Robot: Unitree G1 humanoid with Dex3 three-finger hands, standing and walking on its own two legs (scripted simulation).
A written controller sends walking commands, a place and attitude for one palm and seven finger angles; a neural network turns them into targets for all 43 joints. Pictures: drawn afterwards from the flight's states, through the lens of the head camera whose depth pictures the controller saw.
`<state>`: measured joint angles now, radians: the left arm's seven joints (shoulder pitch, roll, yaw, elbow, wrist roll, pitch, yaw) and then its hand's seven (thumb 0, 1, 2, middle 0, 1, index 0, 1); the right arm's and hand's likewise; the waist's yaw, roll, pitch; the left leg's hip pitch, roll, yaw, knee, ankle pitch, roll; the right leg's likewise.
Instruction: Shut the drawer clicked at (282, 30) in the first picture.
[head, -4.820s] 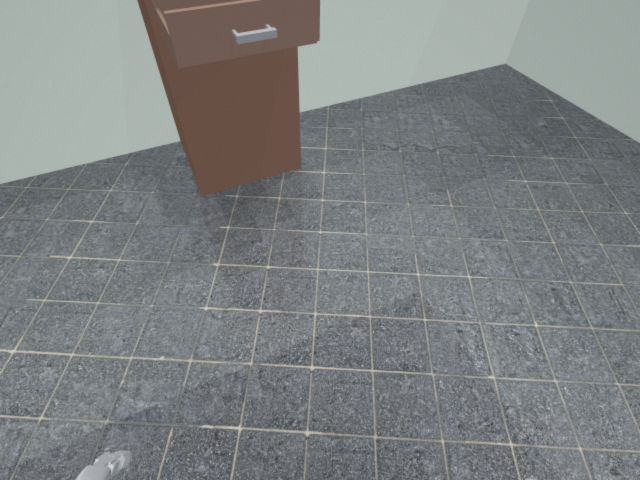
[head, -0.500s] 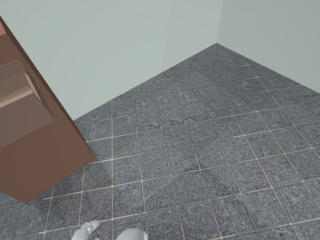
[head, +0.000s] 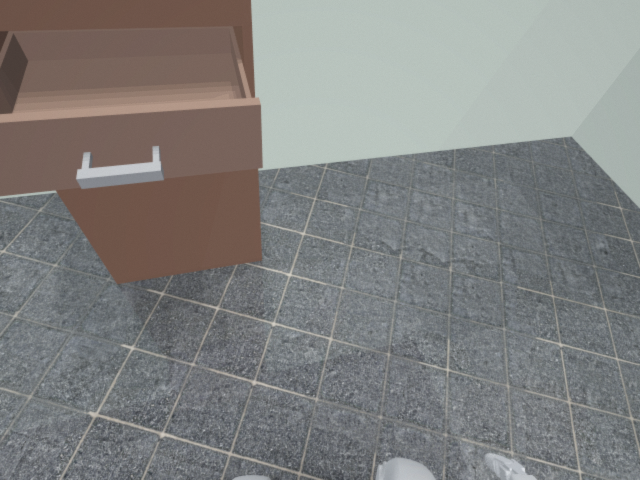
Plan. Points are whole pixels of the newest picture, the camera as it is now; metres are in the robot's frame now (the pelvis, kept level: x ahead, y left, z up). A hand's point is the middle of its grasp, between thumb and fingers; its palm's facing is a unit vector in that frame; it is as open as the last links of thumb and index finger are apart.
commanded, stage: turn to face it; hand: left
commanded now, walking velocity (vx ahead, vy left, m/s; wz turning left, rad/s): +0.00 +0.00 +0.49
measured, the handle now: (122, 165) +0.52 +0.37 +0.01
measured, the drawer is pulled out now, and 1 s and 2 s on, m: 0.25 0.25 0.25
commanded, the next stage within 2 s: take the last steps up to it in 0.52 s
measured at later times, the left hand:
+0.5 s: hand out of the picture +0.08 +0.18 -0.14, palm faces +0.19 -0.95 -0.27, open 7.4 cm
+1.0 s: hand out of the picture -0.16 +0.15 -0.18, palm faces +0.43 -0.88 -0.19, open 7.4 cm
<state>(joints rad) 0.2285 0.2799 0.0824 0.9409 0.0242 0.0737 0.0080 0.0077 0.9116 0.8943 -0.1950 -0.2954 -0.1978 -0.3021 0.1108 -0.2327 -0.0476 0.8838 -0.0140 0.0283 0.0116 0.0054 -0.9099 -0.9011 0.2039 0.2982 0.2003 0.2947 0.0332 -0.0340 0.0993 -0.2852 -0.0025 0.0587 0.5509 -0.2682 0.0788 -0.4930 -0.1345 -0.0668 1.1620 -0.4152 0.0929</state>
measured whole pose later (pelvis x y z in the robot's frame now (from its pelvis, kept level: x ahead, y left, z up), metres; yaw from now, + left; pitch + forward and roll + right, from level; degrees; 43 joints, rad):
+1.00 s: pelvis -0.01 +0.01 -0.01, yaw +19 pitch -1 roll +0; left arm 0.46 0.19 0.04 1.11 0.02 0.00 0.00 0.00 0.91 0.89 -0.20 -0.30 -0.20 -0.30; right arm 0.16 -0.21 -0.05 1.00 -0.02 -0.02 0.01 0.01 -0.91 -0.90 0.20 0.30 0.20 0.29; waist 0.07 -0.02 0.03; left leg -0.21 0.03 0.09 0.52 -0.30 0.01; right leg -0.17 -0.11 -0.11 0.59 -0.40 0.03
